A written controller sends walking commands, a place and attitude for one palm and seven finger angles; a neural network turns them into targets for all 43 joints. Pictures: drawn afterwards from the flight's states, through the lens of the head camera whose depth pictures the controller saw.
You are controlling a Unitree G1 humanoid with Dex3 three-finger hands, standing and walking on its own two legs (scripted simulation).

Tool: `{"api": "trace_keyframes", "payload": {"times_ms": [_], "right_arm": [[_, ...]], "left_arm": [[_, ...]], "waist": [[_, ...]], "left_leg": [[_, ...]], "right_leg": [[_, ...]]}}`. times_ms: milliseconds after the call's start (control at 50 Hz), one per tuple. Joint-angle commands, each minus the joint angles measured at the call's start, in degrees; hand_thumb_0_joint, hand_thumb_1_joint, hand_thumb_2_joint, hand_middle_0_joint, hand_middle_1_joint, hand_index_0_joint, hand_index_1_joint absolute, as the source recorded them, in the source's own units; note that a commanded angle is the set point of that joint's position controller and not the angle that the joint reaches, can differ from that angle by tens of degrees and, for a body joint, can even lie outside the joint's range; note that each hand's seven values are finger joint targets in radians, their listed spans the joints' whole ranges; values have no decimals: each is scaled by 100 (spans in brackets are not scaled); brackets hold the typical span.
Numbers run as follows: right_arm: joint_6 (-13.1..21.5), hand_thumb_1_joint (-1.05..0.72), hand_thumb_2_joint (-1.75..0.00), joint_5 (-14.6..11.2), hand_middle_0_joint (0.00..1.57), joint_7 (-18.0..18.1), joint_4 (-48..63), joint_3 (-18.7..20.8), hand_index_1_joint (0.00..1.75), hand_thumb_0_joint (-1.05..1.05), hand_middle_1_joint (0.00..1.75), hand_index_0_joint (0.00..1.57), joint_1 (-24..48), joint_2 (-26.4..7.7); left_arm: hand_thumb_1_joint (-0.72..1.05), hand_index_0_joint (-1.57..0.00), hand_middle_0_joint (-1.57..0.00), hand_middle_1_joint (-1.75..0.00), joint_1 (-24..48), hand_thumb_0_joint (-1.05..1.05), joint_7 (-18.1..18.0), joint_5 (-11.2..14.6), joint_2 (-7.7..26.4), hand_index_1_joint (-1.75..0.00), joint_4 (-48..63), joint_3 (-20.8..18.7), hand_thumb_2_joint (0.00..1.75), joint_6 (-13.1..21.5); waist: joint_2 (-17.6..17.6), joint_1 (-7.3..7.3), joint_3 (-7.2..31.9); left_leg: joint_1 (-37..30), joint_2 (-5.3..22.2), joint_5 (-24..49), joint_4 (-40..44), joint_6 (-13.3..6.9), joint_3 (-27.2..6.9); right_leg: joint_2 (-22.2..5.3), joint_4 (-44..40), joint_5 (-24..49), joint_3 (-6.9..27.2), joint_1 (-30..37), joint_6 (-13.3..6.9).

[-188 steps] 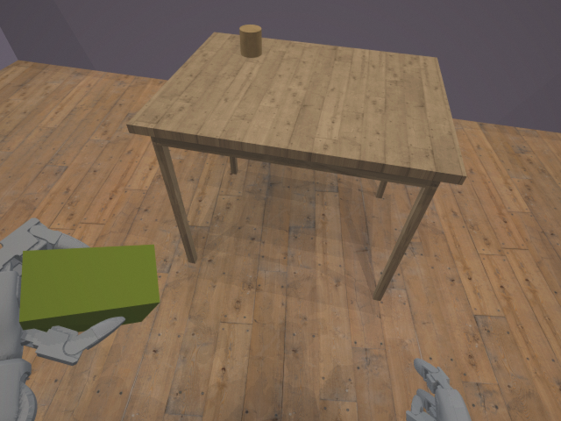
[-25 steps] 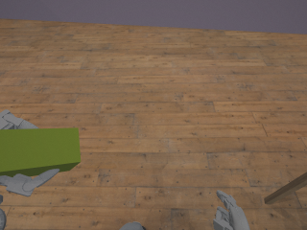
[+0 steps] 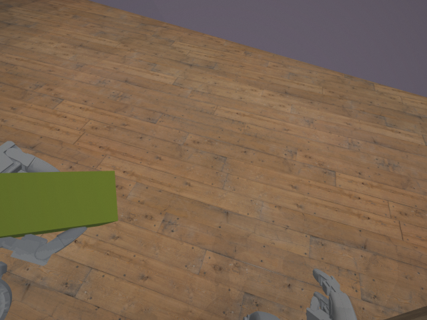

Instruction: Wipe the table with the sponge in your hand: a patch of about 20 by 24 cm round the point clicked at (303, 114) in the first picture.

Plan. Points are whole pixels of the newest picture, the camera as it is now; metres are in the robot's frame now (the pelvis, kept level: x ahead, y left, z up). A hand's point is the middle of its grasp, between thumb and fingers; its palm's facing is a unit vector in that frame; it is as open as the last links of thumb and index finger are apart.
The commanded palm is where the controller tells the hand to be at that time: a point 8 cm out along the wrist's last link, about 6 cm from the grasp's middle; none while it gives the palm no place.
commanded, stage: walk to a spot facing it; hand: left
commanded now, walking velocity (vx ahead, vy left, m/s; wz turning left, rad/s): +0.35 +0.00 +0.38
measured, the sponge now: (75, 203) +0.23 +0.21 +0.17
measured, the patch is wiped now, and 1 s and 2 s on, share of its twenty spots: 0.00 0.00 0.00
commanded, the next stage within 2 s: turn to face it in 1.04 s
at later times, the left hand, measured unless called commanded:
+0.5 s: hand (27, 234) +0.18 +0.24 +0.18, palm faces +0.54 -0.71 -0.45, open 10.1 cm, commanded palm +0.12 +0.28 +0.18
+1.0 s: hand (9, 176) +0.25 +0.29 +0.20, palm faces +0.65 -0.59 -0.48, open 10.0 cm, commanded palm +0.19 +0.31 +0.18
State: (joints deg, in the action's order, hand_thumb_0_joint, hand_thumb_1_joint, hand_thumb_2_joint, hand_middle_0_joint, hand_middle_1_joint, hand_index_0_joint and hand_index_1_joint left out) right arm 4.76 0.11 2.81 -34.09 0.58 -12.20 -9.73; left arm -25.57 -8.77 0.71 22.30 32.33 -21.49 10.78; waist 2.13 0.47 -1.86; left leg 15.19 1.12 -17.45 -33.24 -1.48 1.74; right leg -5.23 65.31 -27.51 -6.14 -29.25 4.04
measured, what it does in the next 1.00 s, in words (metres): walks ahead, turning left: right foot, then left foot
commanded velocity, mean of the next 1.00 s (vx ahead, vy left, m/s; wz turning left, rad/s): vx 0.32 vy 0.00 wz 0.26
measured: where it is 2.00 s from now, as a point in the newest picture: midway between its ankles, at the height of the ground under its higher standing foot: outside the picture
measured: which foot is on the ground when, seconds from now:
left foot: down 0.00-0.30, up 0.32-0.64, down 0.66-1.00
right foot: up 0.00-0.28, down 0.30-0.66, up 0.68-1.00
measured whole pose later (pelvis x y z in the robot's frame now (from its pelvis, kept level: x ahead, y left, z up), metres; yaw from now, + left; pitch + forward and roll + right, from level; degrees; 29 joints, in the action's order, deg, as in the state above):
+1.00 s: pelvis +0.13 -0.01 +0.00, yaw +19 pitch +0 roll -1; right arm 5.9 -0.1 2.8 -35.7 -2.7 -12.6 -6.0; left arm -28.1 -8.2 1.5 21.9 30.0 -22.3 13.6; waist -3.2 -2.2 -2.2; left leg 14.8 5.2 -14.3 -29.1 0.9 5.7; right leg -4.5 39.6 -20.5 -8.8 -22.7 3.7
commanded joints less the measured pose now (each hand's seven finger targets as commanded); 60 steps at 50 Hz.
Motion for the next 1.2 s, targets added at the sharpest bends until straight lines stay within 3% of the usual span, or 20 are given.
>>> {"api": "trace_keyframes", "payload": {"times_ms": [0,100,220,240,280,300,420,540,580,600,620,640,680,820,980,1000,1020,1040,1120,1180], "right_arm": [[358,-90,-90,-89,20,-70,686,275,30,0,30,20,331,-875],[390,-90,-90,-38,20,45,571,157,30,0,30,20,373,-837],[335,-90,-90,31,20,88,550,48,30,0,30,20,560,-747],[308,-90,-90,24,20,77,572,17,30,0,30,20,605,-657],[274,-90,-90,4,20,90,670,59,30,0,30,20,696,-575],[352,-90,-90,53,20,84,684,147,30,0,30,20,783,-794],[102,-90,-90,-16,20,151,685,166,30,0,30,20,783,-700],[167,-90,-90,-16,20,126,1004,263,30,0,30,20,477,-627],[159,-90,-90,-14,20,160,965,326,30,0,30,20,279,-685],[167,-90,-90,-35,20,198,992,382,30,0,30,20,201,-765],[176,-90,-90,-65,20,200,1024,422,30,0,30,20,199,-896],[191,-90,-90,-57,20,124,1010,399,30,0,30,20,244,-937],[205,-90,-90,-81,20,28,827,391,30,0,30,20,393,-936],[416,-90,-90,-74,20,-26,705,253,30,0,30,20,472,-726],[276,-90,-90,-78,20,188,573,154,30,0,30,20,472,-722],[236,-90,-90,-86,20,188,557,134,30,0,30,20,429,-632],[193,-90,-90,-94,20,174,649,88,30,0,30,20,473,-463],[299,-90,-90,-47,20,151,736,115,30,0,30,20,758,-691],[117,-90,-90,-46,20,95,556,112,30,0,30,20,873,-649],[47,-90,-90,-26,20,117,685,149,30,0,30,20,738,-639]], "left_arm": [[10,-120,-120,-160,217,0,-3,72,651,-160,1391,-341,130,405],[10,-120,-120,-160,459,0,35,103,516,-160,716,-221,130,363],[10,-120,-120,-160,834,0,41,53,571,-160,592,-128,130,226],[10,-120,-120,-160,874,0,45,28,594,-160,697,-95,130,217],[10,-120,-120,-160,952,0,-14,29,1258,-160,764,-551,130,187],[10,-120,-120,-160,1075,0,-62,123,1181,-160,927,-537,130,244],[10,-120,-120,-160,226,0,-49,139,959,-160,691,-665,130,405],[10,-120,-120,-160,161,0,-273,136,806,-160,1042,-599,130,375],[10,-120,-120,-160,354,0,-339,112,784,-160,1135,-532,130,363],[10,-120,-120,-160,529,0,-354,92,792,-160,1328,-484,130,428],[10,-120,-120,-160,500,0,-357,75,694,-160,1447,-375,130,508],[10,-120,-120,-160,589,0,-380,95,729,-160,1534,-420,130,586],[10,-120,-120,-160,695,0,-257,-8,1262,-160,1222,-800,130,599],[10,-120,-120,-160,-233,0,-87,143,787,-160,1538,-760,130,645],[10,-120,-120,-160,602,0,-33,59,538,-160,228,-265,130,324],[10,-120,-120,-160,802,0,-49,2,651,-160,239,-274,130,282],[10,-120,-120,-160,824,0,-84,-45,947,-160,275,-386,130,206],[10,-120,-120,-160,1096,0,-111,57,1086,-160,503,-511,130,210],[10,-120,-120,-160,410,0,-93,72,1136,-160,897,-758,130,448],[10,-120,-120,-160,32,0,-159,93,1060,-160,1165,-839,130,546]], "waist": [[-1585,-3,338],[-1490,-26,171],[-1367,-189,407],[-982,-198,505],[1304,-265,465],[1078,-205,469],[479,-103,68],[958,-291,432],[692,-81,744],[156,67,1058],[-1230,139,1317],[-2193,76,1355],[-1515,56,1085],[-1557,-88,798],[-852,-111,625],[-19,-97,659],[1622,-138,662],[1593,-210,556],[315,-107,325],[275,-40,600]], "left_leg": [[-283,1283,562,1796,-936,-1620],[373,1204,-1393,2291,-961,-1674],[674,856,-1609,1437,-678,-1442],[1190,647,-1445,711,-497,-1250],[2997,-254,-1532,-2636,83,-160],[3078,-32,-1093,-3575,210,-442],[2213,403,-171,-2610,357,130],[990,122,-113,-387,175,1068],[-59,-206,356,388,156,1368],[-986,-142,631,671,51,1202],[-2036,722,1134,834,-343,-108],[-2520,2163,2811,1176,-1159,-2473],[-1651,2467,1456,1478,-1527,-2942],[-127,1533,558,1893,-800,-528],[254,1178,-464,533,-420,-88],[732,814,-719,-649,-265,174],[2023,26,-1410,-2465,2,517],[2452,4,-1444,-3452,129,-87],[2424,379,-432,-4180,402,-224],[1766,427,-260,-2588,388,192]], "right_leg": [[15,149,655,217,-542,77],[184,-1134,479,-9,404,59],[553,-3847,322,-367,2219,-81],[218,-4480,381,46,2855,-235],[-2156,-5480,-361,3257,3479,-1273],[-2460,-5569,-365,3396,3061,-1408],[-1450,-5032,2182,494,2378,-1000],[-1422,-4404,3115,139,2621,-1058],[-1187,-3361,3548,-190,2382,-849],[-999,-2222,3672,-402,1991,-637],[-575,-776,2267,-569,913,-337],[184,581,-682,-205,-341,-181],[-182,1325,-531,678,-912,-261],[-160,-900,846,-6,165,-106],[291,-3795,961,-448,2016,-107],[-267,-4356,853,297,2410,-348],[-1651,-4977,972,2520,2958,-973],[-2267,-5241,907,3159,2751,-1232],[-1747,-4808,2598,1116,2372,-1099],[-1406,-4509,4186,538,2381,-1168]]}}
